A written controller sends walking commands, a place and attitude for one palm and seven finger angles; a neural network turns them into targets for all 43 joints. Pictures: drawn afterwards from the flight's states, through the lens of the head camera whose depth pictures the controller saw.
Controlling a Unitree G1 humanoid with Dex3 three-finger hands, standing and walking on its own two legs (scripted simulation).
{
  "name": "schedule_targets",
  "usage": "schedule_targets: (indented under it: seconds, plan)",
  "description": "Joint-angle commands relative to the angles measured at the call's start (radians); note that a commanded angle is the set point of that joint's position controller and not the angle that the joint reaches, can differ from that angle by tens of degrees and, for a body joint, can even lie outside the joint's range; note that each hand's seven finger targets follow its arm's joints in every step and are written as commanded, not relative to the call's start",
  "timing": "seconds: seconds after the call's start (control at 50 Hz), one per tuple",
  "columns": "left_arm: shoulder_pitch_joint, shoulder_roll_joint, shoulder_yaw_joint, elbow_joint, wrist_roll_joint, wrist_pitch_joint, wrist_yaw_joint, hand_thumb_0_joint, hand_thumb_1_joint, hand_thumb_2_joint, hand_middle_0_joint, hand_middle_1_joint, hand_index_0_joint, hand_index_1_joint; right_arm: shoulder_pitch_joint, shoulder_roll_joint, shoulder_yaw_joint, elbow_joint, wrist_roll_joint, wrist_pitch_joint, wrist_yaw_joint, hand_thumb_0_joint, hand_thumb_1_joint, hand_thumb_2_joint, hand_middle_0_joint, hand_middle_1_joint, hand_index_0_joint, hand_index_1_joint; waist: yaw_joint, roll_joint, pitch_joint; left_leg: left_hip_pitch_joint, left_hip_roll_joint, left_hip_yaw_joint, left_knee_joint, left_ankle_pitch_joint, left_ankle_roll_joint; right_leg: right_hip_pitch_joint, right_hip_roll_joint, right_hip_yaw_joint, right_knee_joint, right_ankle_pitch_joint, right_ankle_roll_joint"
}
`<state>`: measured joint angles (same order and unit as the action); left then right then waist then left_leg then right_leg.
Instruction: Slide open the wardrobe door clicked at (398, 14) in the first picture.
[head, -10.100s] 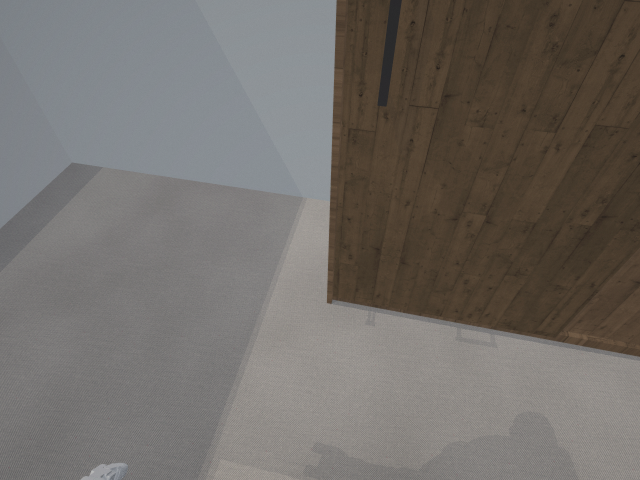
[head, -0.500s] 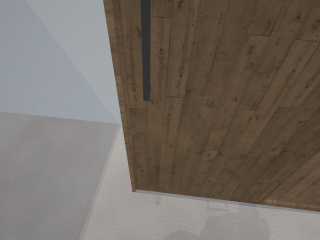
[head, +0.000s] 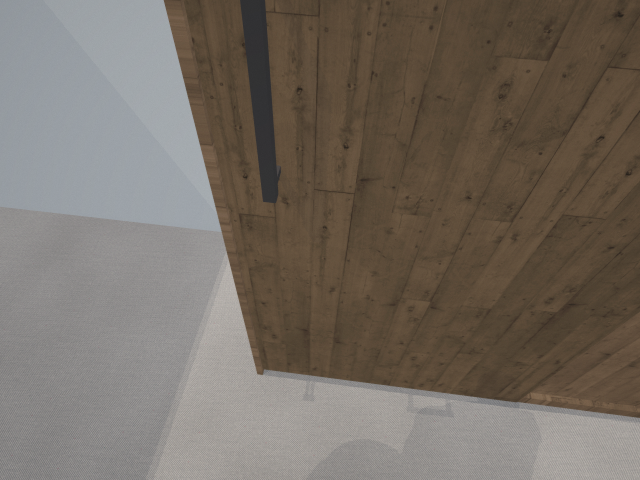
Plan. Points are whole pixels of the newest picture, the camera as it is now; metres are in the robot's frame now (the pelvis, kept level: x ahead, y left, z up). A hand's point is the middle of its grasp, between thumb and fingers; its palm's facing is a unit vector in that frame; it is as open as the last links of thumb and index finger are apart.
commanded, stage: come to a stop and stand still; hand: left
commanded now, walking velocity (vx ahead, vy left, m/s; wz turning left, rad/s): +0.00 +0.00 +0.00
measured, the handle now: (266, 97) +0.48 +0.11 +0.23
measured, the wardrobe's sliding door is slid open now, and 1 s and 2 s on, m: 0.00 0.00 0.00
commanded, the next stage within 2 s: none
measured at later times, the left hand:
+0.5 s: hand out of the picture +0.03 +0.26 -0.14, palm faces +0.03 -0.94 -0.34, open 7.4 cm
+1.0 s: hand out of the picture -0.13 +0.30 -0.17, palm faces +0.00 -0.96 -0.27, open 7.4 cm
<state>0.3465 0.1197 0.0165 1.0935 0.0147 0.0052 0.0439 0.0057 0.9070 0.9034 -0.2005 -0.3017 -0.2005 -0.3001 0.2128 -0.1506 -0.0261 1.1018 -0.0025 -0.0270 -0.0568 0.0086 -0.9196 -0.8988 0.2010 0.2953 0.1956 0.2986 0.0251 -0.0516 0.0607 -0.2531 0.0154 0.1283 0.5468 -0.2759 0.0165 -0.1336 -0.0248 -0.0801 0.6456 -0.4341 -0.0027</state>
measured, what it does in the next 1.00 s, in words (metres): shifts its weight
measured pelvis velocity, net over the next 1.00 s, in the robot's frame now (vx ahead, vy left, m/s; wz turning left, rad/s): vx -0.09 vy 0.07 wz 0.00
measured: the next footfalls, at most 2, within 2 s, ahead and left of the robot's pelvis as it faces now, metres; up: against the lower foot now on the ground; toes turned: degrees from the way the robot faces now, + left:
right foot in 1.56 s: -0.09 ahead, -0.01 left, +0.00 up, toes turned -5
left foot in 1.72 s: -0.10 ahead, +0.27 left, +0.00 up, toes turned +4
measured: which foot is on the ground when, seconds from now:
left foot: down 0.00-1.00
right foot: down 0.00-1.00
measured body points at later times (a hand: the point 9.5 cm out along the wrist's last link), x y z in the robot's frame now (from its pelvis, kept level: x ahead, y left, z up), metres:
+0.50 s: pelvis -0.06 +0.02 +0.00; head -0.09 +0.02 +0.45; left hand +0.02 +0.31 -0.12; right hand +0.05 -0.26 -0.12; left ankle +0.02 +0.12 -0.73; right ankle -0.09 -0.08 -0.73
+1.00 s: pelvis -0.09 +0.07 +0.01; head -0.10 +0.09 +0.46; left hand -0.13 +0.35 -0.15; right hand -0.06 -0.21 -0.13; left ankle +0.02 +0.12 -0.73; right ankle -0.09 -0.08 -0.73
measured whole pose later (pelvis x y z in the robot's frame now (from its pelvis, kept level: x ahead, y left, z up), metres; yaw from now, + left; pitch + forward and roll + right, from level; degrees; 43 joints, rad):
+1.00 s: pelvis -0.09 +0.07 +0.01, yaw +0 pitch -3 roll -2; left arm 0.39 0.30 0.01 1.04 0.03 0.02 0.01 0.01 0.91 0.90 -0.20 -0.30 -0.20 -0.30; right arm 0.26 -0.27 -0.02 1.05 -0.01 0.02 0.00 0.01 -0.91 -0.90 0.20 0.30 0.20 0.30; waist 0.01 0.00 0.02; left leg -0.31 -0.05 0.06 0.41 -0.07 0.09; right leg -0.16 -0.03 -0.04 0.46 -0.26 0.01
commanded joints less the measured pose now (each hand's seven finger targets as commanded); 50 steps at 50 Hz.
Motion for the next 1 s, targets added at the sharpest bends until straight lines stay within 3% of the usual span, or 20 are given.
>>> schedule_targets:
  seconds: [0.0, 0.06, 0.08, 0.1, 0.12, 0.14, 0.16, 0.18, 0.2, 0.22, 0.28, 0.34, 0.38, 0.42, 0.46, 0.5, 0.62, 0.76, 0.9, 0.98]
  plan:
    - [0.090, 0.172, 0.038, -0.031, 0.012, -0.031, 0.005, 0.000, 0.900, 0.900, -0.200, -0.300, -0.200, -0.300, 0.014, -0.163, -0.029, -0.047, 0.003, -0.011, 0.000, 0.000, -0.900, -0.900, 0.200, 0.300, 0.200, 0.300, 0.010, 0.056, -0.068, 0.118, 0.149, -0.156, -0.055, 0.542, 0.080, -0.021, -0.091, 0.097, -0.265, 0.404, -0.009]
    - [0.075, 0.197, 0.040, -0.032, 0.009, -0.038, 0.013, 0.000, 0.900, 0.900, -0.200, -0.300, -0.200, -0.300, -0.022, -0.129, -0.021, -0.064, -0.006, 0.008, 0.009, 0.000, -0.900, -0.900, 0.200, 0.300, 0.200, 0.300, 0.010, -0.098, -0.058, -0.020, 0.063, -0.078, -0.020, 0.193, 0.013, 0.096, -0.182, 0.142, -0.230, 0.941, -0.007]
    - [0.052, 0.362, 0.034, -0.116, 0.037, -0.055, 0.015, 0.000, 0.900, 0.900, -0.200, -0.300, -0.200, -0.300, -0.045, -0.241, -0.030, -0.203, -0.023, -0.006, 0.027, 0.000, -0.900, -0.900, 0.200, 0.300, 0.200, 0.300, -0.025, 0.059, 0.029, -0.038, 0.020, -0.128, 0.011, 0.142, 0.002, 0.064, -0.190, 0.185, -0.187, 1.059, -0.030]
    - [-0.022, 0.319, 0.068, -0.157, 0.026, -0.056, 0.018, 0.000, 0.900, 0.900, -0.200, -0.300, -0.200, -0.300, 0.019, -0.227, -0.059, -0.211, -0.031, -0.019, 0.024, 0.000, -0.900, -0.900, 0.200, 0.300, 0.200, 0.300, -0.060, 0.162, -0.149, -0.032, 0.034, -0.095, -0.045, 0.310, 0.011, 0.121, -0.191, 0.154, -0.035, 0.989, -0.068]
    - [-0.025, 0.301, 0.059, -0.195, 0.012, -0.055, 0.014, 0.000, 0.900, 0.900, -0.200, -0.300, -0.200, -0.300, 0.039, -0.221, -0.054, -0.209, -0.036, -0.013, 0.017, 0.000, -0.900, -0.900, 0.200, 0.300, 0.200, 0.300, -0.045, 0.157, -0.260, 0.107, 0.050, -0.111, 0.022, 0.515, 0.042, 0.087, -0.142, 0.119, -0.015, 0.939, -0.070]
    - [0.001, 0.253, 0.053, -0.206, 0.011, -0.047, 0.012, 0.000, 0.900, 0.900, -0.200, -0.300, -0.200, -0.300, 0.038, -0.189, -0.048, -0.229, -0.029, -0.007, 0.015, 0.000, -0.900, -0.900, 0.200, 0.300, 0.200, 0.300, -0.025, 0.080, -0.253, 0.112, 0.076, -0.115, 0.060, 0.579, 0.048, 0.041, -0.127, 0.106, -0.066, 0.890, -0.062]
    - [0.018, 0.245, 0.051, -0.210, 0.013, -0.036, 0.011, 0.000, 0.900, 0.900, -0.200, -0.300, -0.200, -0.300, 0.017, -0.182, -0.045, -0.248, -0.026, 0.001, 0.016, 0.000, -0.900, -0.900, 0.200, 0.300, 0.200, 0.300, -0.008, -0.039, -0.187, 0.032, 0.067, -0.109, 0.084, 0.481, 0.042, 0.049, -0.133, 0.118, -0.117, 0.913, -0.057]
    - [0.030, 0.268, 0.052, -0.218, 0.017, -0.038, 0.009, 0.000, 0.900, 0.900, -0.200, -0.300, -0.200, -0.300, -0.019, -0.187, -0.043, -0.279, -0.027, 0.004, 0.022, 0.000, -0.900, -0.900, 0.200, 0.300, 0.200, 0.300, 0.011, -0.183, -0.118, -0.091, 0.032, -0.087, 0.104, 0.252, 0.039, 0.099, -0.153, 0.145, -0.130, 1.056, -0.055]
    - [0.027, 0.281, 0.058, -0.236, 0.022, -0.033, 0.010, 0.000, 0.900, 0.900, -0.200, -0.300, -0.200, -0.300, -0.059, -0.192, -0.048, -0.306, -0.023, 0.010, 0.023, 0.000, -0.900, -0.900, 0.200, 0.300, 0.200, 0.300, 0.013, -0.216, -0.040, -0.194, 0.007, -0.083, 0.132, -0.027, 0.034, 0.109, -0.191, 0.164, -0.135, 1.118, -0.074]
    - [0.025, 0.293, 0.061, -0.257, 0.030, -0.028, 0.009, 0.000, 0.900, 0.900, -0.200, -0.300, -0.200, -0.300, -0.077, -0.190, -0.050, -0.322, -0.022, 0.017, 0.023, 0.000, -0.900, -0.900, 0.200, 0.300, 0.200, 0.300, 0.015, -0.175, -0.018, -0.226, 0.000, -0.093, 0.164, -0.115, 0.034, 0.099, -0.213, 0.197, -0.141, 1.091, -0.093]
    - [-0.076, 0.353, 0.067, -0.334, 0.027, -0.025, 0.006, 0.000, 0.900, 0.900, -0.200, -0.300, -0.200, -0.300, -0.069, -0.226, -0.056, -0.338, -0.021, 0.023, 0.029, 0.000, -0.900, -0.900, 0.200, 0.300, 0.200, 0.300, -0.019, -0.064, -0.021, -0.150, 0.003, -0.105, 0.142, -0.058, 0.037, 0.010, -0.205, 0.212, -0.161, 0.854, -0.152]
    - [-0.143, 0.379, 0.065, -0.365, 0.017, -0.020, -0.004, 0.000, 0.900, 0.900, -0.200, -0.300, -0.200, -0.300, -0.014, -0.269, -0.059, -0.321, -0.023, 0.016, 0.036, 0.000, -0.900, -0.900, 0.200, 0.300, 0.200, 0.300, -0.048, -0.020, -0.022, 0.019, 0.034, -0.133, 0.012, 0.171, 0.047, -0.142, -0.141, 0.165, -0.167, 0.507, -0.107]
    - [-0.134, 0.370, 0.056, -0.355, 0.016, -0.014, -0.012, 0.000, 0.900, 0.900, -0.200, -0.300, -0.200, -0.300, -0.030, -0.299, -0.057, -0.312, -0.022, 0.011, 0.045, 0.000, -0.900, -0.900, 0.200, 0.300, 0.200, 0.300, -0.030, 0.077, 0.006, 0.024, 0.074, -0.192, -0.036, 0.215, 0.062, -0.175, -0.078, 0.127, -0.182, 0.246, -0.060]
    - [-0.119, 0.375, 0.050, -0.329, 0.012, -0.010, -0.019, 0.000, 0.900, 0.900, -0.200, -0.300, -0.200, -0.300, -0.057, -0.325, -0.051, -0.313, -0.021, 0.011, 0.047, 0.000, -0.900, -0.900, 0.200, 0.300, 0.200, 0.300, -0.016, 0.106, 0.030, -0.062, 0.100, -0.262, -0.119, 0.059, 0.075, -0.144, -0.053, 0.116, -0.222, 0.042, -0.047]
    - [-0.109, 0.383, 0.048, -0.305, 0.011, -0.012, -0.024, 0.000, 0.900, 0.900, -0.200, -0.300, -0.200, -0.300, -0.061, -0.329, -0.045, -0.306, -0.023, 0.015, 0.049, 0.000, -0.900, -0.900, 0.200, 0.300, 0.200, 0.300, -0.015, 0.084, 0.041, -0.108, 0.083, -0.273, -0.172, -0.131, 0.058, -0.141, -0.059, 0.128, -0.264, -0.054, -0.055]
    - [-0.099, 0.389, 0.047, -0.289, 0.011, -0.016, -0.027, 0.000, 0.900, 0.900, -0.200, -0.300, -0.200, -0.300, -0.038, -0.326, -0.041, -0.293, -0.022, 0.012, 0.050, 0.000, -0.900, -0.900, 0.200, 0.300, 0.200, 0.300, -0.020, 0.068, -0.006, -0.083, 0.074, -0.261, -0.167, -0.121, 0.050, -0.126, -0.076, 0.139, -0.284, -0.060, -0.066]
    - [-0.061, 0.386, 0.042, -0.240, 0.010, -0.013, -0.030, 0.000, 0.900, 0.900, -0.200, -0.300, -0.200, -0.300, -0.005, -0.340, -0.037, -0.244, -0.021, 0.008, 0.049, 0.000, -0.900, -0.900, 0.200, 0.300, 0.200, 0.300, -0.019, 0.100, -0.025, -0.078, 0.085, -0.290, -0.229, -0.177, 0.043, -0.126, -0.069, 0.124, -0.278, -0.058, -0.065]
    - [0.037, 0.356, 0.034, -0.155, 0.012, -0.001, -0.027, 0.000, 0.900, 0.900, -0.200, -0.300, -0.200, -0.300, -0.002, -0.347, -0.042, -0.184, -0.015, 0.015, 0.045, 0.000, -0.900, -0.900, 0.200, 0.300, 0.200, 0.300, 0.000, 0.125, 0.002, -0.108, 0.102, -0.323, -0.339, -0.282, 0.035, -0.088, -0.046, 0.092, -0.249, -0.031, -0.060]
    - [0.077, 0.329, 0.024, -0.103, 0.012, -0.006, -0.021, 0.000, 0.900, 0.900, -0.200, -0.300, -0.200, -0.300, 0.010, -0.314, -0.042, -0.132, -0.007, 0.019, 0.042, 0.000, -0.900, -0.900, 0.200, 0.300, 0.200, 0.300, -0.013, 0.074, -0.025, -0.015, 0.090, -0.289, -0.292, -0.162, 0.025, -0.110, -0.070, 0.125, -0.294, 0.012, -0.061]
    - [0.094, 0.316, 0.020, -0.085, 0.014, -0.005, -0.014, 0.000, 0.900, 0.900, -0.200, -0.300, -0.200, -0.300, 0.016, -0.305, -0.041, -0.113, -0.005, 0.022, 0.042, 0.000, -0.900, -0.900, 0.200, 0.300, 0.200, 0.300, -0.017, 0.073, -0.007, -0.009, 0.100, -0.316, -0.322, -0.206, 0.024, -0.133, -0.059, 0.123, -0.290, -0.003, -0.054]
